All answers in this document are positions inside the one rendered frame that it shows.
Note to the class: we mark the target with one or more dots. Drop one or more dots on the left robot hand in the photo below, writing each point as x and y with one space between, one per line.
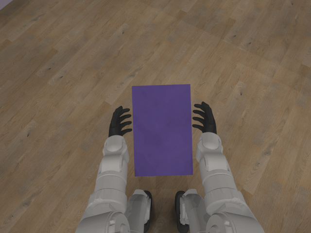
116 125

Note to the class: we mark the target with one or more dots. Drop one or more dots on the right robot forearm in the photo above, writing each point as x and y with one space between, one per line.
221 193

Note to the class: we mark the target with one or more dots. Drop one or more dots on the left robot upper arm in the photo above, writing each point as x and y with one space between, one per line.
110 222

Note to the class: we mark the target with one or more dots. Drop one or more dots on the right robot shin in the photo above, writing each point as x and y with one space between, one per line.
189 191

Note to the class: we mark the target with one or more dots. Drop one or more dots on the right robot foot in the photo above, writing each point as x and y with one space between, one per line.
182 228

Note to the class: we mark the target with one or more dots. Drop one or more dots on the right robot upper arm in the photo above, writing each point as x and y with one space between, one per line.
225 222

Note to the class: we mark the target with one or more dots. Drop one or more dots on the left robot forearm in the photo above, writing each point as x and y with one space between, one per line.
109 193

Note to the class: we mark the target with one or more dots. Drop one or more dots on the carton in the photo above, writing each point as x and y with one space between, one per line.
162 130

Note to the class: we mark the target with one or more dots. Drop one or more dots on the right robot hand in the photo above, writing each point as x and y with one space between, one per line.
208 122

